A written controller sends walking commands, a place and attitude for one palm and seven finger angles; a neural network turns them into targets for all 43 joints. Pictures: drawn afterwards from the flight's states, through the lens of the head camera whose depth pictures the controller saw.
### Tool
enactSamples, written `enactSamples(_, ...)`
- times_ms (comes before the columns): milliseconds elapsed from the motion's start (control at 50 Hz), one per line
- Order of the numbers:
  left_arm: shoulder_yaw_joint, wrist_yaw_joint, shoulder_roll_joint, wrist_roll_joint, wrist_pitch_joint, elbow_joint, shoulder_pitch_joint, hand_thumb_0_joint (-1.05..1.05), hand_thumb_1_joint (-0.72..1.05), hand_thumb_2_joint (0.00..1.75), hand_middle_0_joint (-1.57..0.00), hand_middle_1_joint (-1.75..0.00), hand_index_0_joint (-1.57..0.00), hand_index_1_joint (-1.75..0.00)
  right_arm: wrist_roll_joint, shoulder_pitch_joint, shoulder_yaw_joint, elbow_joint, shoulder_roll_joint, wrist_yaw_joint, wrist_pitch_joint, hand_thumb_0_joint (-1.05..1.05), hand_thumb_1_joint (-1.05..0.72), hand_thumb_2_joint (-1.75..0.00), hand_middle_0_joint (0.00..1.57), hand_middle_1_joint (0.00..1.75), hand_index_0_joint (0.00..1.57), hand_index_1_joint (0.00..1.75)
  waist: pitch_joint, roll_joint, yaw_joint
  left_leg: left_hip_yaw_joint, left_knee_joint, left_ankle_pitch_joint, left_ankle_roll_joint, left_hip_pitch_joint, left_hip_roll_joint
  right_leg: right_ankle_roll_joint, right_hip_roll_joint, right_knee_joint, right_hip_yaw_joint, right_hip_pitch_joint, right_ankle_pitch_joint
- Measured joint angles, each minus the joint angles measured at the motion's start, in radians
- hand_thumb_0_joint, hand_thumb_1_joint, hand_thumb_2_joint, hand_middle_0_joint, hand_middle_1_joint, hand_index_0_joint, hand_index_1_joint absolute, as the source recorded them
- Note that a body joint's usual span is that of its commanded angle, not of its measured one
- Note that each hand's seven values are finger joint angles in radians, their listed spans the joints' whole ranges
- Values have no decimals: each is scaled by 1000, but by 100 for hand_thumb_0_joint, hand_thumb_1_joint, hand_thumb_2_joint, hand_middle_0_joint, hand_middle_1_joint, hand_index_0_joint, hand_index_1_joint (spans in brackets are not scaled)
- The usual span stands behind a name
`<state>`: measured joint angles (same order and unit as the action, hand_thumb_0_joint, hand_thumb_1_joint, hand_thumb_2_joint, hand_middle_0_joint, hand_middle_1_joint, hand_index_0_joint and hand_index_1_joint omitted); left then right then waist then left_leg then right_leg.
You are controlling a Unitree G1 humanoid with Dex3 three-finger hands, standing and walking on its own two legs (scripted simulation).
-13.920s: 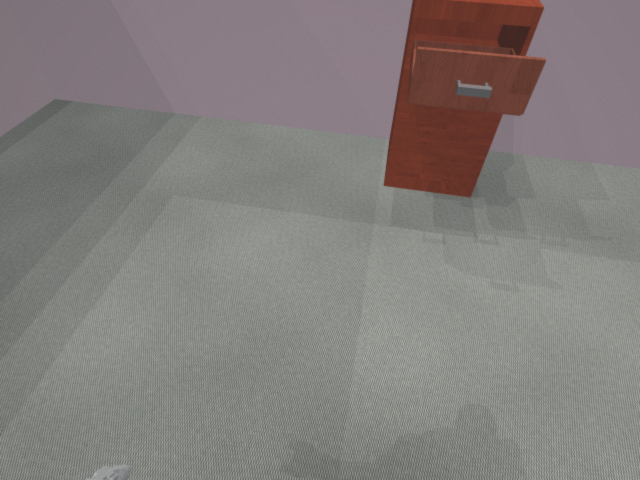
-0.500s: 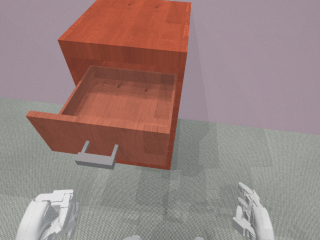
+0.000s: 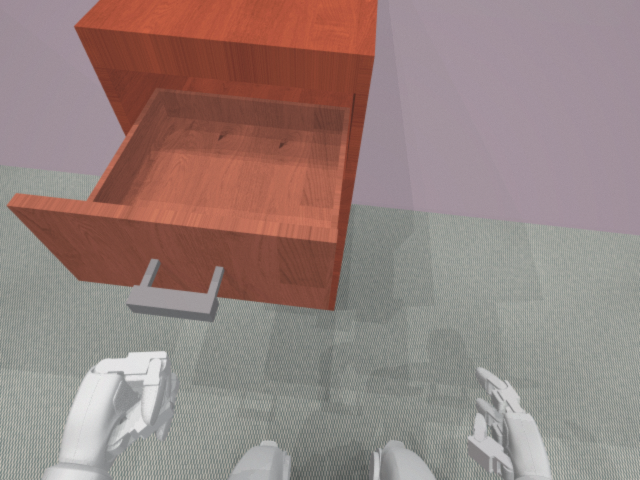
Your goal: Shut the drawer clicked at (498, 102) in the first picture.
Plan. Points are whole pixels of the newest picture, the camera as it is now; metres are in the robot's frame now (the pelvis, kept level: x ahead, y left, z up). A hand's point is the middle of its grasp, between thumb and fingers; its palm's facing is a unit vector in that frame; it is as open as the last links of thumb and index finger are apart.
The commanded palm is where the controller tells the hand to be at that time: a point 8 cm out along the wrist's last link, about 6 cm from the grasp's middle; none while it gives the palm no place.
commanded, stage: bring the fist close to the handle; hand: left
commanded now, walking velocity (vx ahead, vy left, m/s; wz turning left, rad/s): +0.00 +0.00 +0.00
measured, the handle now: (179, 287) +0.34 +0.21 +0.01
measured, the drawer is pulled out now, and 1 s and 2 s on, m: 0.28 0.28 0.19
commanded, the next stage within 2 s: push the drawer shut in 0.72 s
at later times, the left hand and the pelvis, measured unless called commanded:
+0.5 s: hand (183, 379) +0.23 +0.18 +0.01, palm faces -0.07 -1.00 -0.06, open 3.3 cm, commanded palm +0.21 +0.23 +0.02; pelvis +0.00 -0.01 -0.02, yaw -1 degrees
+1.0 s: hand (184, 374) +0.23 +0.18 +0.01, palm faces -0.07 -1.00 -0.06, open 3.3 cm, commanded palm +0.23 +0.23 +0.02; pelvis +0.00 +0.00 -0.02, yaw +0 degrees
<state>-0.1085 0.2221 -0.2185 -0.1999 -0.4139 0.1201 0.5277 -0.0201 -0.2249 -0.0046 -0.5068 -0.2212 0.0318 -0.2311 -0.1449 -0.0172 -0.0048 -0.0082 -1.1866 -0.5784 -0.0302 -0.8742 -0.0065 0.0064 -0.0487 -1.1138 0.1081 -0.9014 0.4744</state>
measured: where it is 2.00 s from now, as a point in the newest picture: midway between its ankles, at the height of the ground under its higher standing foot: outside the picture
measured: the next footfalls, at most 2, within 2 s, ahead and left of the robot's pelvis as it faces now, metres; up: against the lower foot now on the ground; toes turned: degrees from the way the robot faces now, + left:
none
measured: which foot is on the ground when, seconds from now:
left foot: down 0.00-1.00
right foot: down 0.00-1.00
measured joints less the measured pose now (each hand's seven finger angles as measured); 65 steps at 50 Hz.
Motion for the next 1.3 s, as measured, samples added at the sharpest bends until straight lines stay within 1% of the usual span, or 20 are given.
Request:
enactSamples(140,-8,23,-8,-10,-4,-43,-68,2,90,90,-140,-160,-140,-160,0,20,-3,-1,0,4,15,2,-90,-90,20,30,20,30,-8,-2,-1,-6,-52,-16,4,-68,-3,5,1,-49,4,-67,15)
enactSamples(260,-33,32,-15,-23,-2,-91,-118,2,90,90,-140,-160,-140,-160,-1,23,-3,-2,1,6,32,2,-90,-90,20,30,20,30,-18,0,-8,-8,-78,-24,7,-107,-7,9,3,-76,6,-107,23)
enactSamples(420,-46,51,-28,-34,-11,-136,-172,2,90,90,-140,-160,-140,-160,-1,24,-1,-7,-11,3,43,2,-90,-90,20,30,20,30,-22,3,-16,-10,-117,-36,9,-157,-11,13,6,-112,7,-157,32)
enactSamples(540,-55,46,-35,-44,3,-112,-162,2,90,90,-140,-160,-140,-160,-7,17,4,-6,-9,1,60,2,-90,-90,20,30,20,30,-24,-2,-20,-8,-105,-33,8,-148,-11,11,7,-100,5,-149,28)
enactSamples(640,-51,39,-30,-46,8,-123,-154,2,90,90,-140,-160,-140,-160,-8,11,0,2,-12,0,65,2,-90,-90,20,30,20,30,-32,-8,-20,-6,-95,-29,5,-142,-8,8,5,-91,4,-142,25)
enactSamples(880,-28,34,-27,-34,-17,-105,-135,2,90,90,-140,-160,-140,-160,-4,16,-4,19,-12,-1,68,1,-90,-90,20,30,20,30,-34,-1,-14,-10,-107,-37,3,-144,-5,6,2,-99,6,-141,32)
enactSamples(980,-26,30,-33,-25,-14,-129,-186,2,90,90,-140,-160,-140,-160,-1,22,-13,22,-17,0,66,1,-90,-90,20,30,20,30,-33,-1,-14,-13,-119,-38,3,-162,-4,6,0,-110,9,-157,34)
enactSamples(1120,-36,33,-45,-24,20,-170,-284,2,90,90,-140,-160,-140,-160,0,22,-22,16,-19,2,74,1,-90,-90,20,30,20,30,-26,-2,-23,-11,-120,-36,2,-174,-5,5,2,-110,6,-170,30)
enactSamples(1220,-49,44,-55,-30,31,-200,-310,0,86,90,-140,-160,-140,-160,-2,8,-21,7,-23,1,84,1,-90,-90,20,30,20,30,-22,-4,-26,-9,-105,-30,0,-167,-5,3,3,-94,4,-163,23)
enactSamples(1300,-50,42,-54,-29,26,-233,-342,-2,82,89,-140,-160,-140,-160,-1,2,-20,-8,-31,3,83,1,-90,-90,20,30,20,30,-19,-6,-25,-10,-98,-24,-1,-168,-2,2,0,-87,5,-162,19)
